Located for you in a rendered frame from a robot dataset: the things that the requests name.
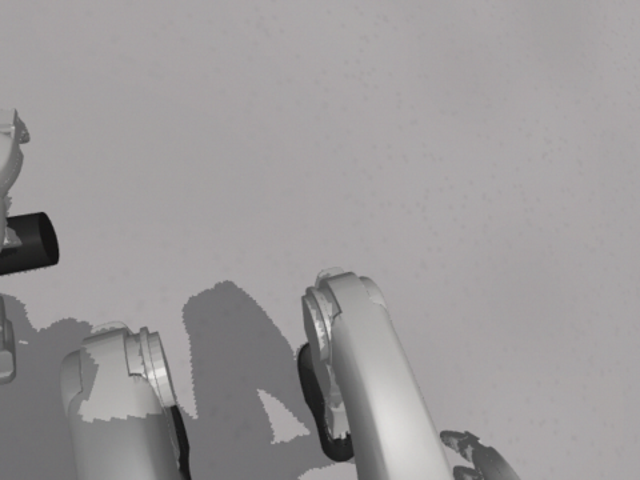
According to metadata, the left robot arm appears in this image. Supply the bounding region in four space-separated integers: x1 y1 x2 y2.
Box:
0 197 16 385

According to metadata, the left robot foot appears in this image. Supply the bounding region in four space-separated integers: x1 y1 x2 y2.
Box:
170 405 191 480

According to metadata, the right robot hand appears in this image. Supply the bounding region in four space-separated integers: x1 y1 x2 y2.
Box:
440 431 520 480

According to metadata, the can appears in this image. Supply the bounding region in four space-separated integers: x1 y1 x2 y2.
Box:
0 212 59 275

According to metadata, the left robot hand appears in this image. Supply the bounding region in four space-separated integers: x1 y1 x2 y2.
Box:
0 109 30 249

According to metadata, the right robot foot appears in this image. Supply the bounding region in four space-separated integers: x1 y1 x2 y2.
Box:
298 343 354 462

